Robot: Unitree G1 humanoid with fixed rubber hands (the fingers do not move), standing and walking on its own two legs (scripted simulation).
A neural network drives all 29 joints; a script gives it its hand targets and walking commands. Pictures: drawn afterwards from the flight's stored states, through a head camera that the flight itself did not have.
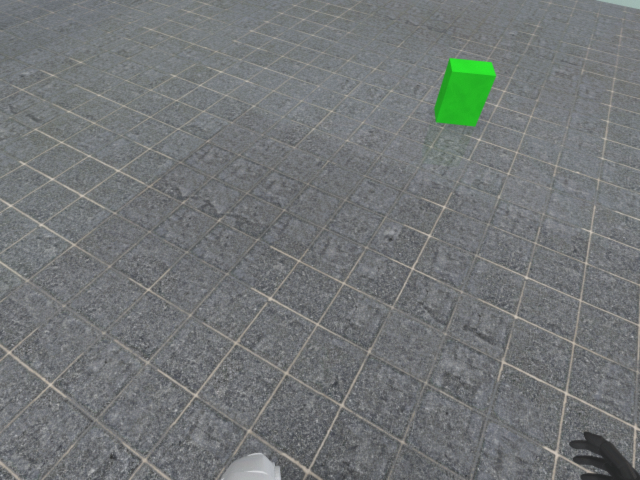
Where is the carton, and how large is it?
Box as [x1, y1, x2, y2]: [434, 58, 495, 125]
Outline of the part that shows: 450,58 434,108 436,121 475,125 495,77 491,62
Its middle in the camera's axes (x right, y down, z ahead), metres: +0.79 -0.81 +2.08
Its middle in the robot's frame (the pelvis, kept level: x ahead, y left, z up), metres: +2.06 -0.64 -0.60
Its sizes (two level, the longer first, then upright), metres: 0.219 0.146 0.293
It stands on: the floor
